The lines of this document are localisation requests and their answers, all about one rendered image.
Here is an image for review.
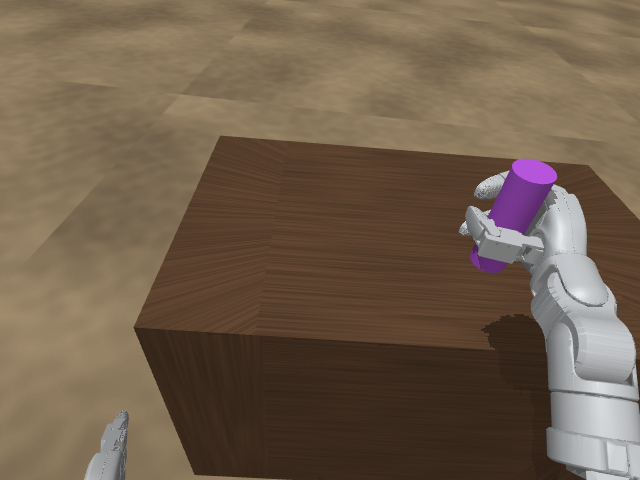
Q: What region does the right robot hand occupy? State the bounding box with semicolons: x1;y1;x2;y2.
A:
458;170;587;276

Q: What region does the left robot hand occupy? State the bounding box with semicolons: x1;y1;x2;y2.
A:
84;410;129;480

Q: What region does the right robot arm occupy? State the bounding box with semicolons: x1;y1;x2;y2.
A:
530;253;640;480

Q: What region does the can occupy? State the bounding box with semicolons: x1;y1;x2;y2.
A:
470;159;557;273

